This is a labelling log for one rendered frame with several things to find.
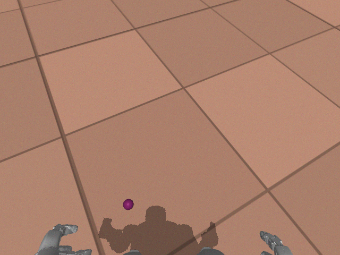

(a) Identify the right robot hand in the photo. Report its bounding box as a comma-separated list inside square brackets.
[260, 231, 293, 255]

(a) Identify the left robot hand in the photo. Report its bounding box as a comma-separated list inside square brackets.
[38, 224, 92, 255]

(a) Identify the ball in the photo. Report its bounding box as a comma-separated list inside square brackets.
[123, 199, 133, 210]

